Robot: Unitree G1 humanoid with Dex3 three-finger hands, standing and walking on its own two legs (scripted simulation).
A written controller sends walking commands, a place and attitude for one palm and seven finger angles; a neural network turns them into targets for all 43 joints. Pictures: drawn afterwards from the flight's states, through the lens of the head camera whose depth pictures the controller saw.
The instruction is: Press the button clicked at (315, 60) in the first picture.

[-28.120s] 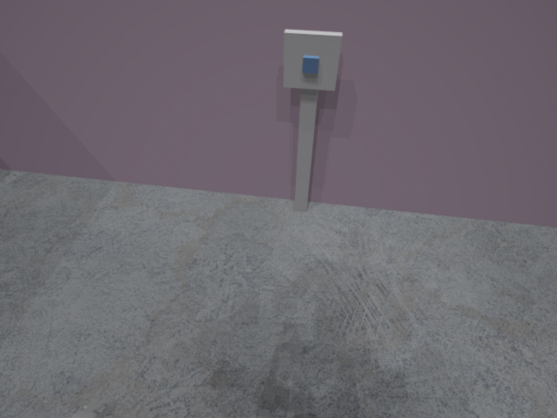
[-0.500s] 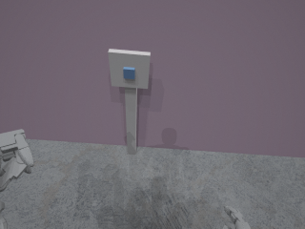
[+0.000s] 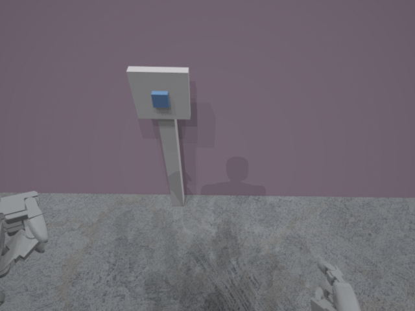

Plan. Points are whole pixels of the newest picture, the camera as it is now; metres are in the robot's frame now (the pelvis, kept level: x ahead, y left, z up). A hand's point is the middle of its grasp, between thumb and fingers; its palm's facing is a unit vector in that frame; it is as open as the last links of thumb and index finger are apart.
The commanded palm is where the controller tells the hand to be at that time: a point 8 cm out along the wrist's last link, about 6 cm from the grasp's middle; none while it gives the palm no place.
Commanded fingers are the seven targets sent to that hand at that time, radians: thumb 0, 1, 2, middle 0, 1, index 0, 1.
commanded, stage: stop stepping back and stand still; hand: left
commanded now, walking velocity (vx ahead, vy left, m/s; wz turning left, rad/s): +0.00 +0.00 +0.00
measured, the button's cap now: (160, 98) +0.71 +0.19 -0.01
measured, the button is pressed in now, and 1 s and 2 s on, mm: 0 0 0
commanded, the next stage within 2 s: let the arm hang, fingers relaxed in 0.12 s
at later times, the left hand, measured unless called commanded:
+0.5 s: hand out of the picture +0.06 +0.20 -0.16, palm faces +0.00 -0.97 -0.23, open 3.2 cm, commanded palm none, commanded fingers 0.00 0.90 0.90 -0.75 -0.90 -0.75 -0.90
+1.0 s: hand out of the picture -0.07 +0.19 -0.17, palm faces +0.06 -0.98 -0.21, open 7.0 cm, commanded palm none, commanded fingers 0.00 0.90 0.90 -0.20 -0.30 -0.20 -0.30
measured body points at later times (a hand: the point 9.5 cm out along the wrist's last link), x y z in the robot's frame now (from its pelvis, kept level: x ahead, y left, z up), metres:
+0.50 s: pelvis -0.02 +0.01 -0.01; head +0.00 +0.01 +0.44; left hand +0.06 +0.25 -0.14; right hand +0.08 -0.24 -0.14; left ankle +0.00 +0.12 -0.74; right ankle -0.02 -0.09 -0.74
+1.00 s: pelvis -0.04 +0.02 +0.00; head -0.03 +0.01 +0.45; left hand -0.07 +0.24 -0.16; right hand -0.06 -0.18 -0.17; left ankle +0.00 +0.12 -0.74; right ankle -0.02 -0.09 -0.74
